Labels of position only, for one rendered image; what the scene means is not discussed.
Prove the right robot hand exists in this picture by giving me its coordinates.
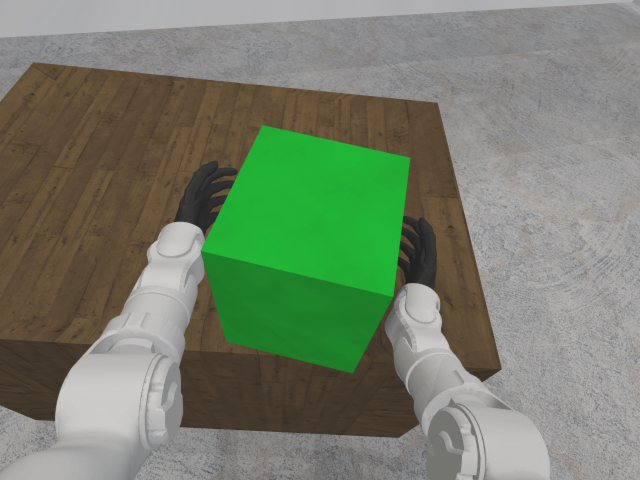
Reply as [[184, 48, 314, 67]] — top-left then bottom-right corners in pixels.
[[397, 216, 437, 290]]

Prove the right robot upper arm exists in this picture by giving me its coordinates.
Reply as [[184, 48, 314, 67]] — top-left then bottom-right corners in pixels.
[[426, 403, 550, 480]]

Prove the left robot hand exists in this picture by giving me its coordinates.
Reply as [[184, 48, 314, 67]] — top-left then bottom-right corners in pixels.
[[174, 160, 238, 236]]

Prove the left robot upper arm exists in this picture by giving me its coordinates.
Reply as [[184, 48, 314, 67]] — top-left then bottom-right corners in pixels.
[[0, 353, 183, 480]]

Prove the robot right forearm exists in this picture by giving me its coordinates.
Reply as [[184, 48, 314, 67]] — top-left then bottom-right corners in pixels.
[[385, 283, 550, 466]]

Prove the carton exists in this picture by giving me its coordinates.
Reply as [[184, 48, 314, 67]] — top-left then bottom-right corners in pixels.
[[201, 125, 410, 373]]

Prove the pedestal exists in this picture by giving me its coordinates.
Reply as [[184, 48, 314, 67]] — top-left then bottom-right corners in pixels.
[[0, 62, 502, 438]]

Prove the robot left forearm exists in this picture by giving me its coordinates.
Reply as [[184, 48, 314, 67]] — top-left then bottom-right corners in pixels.
[[55, 222, 205, 438]]

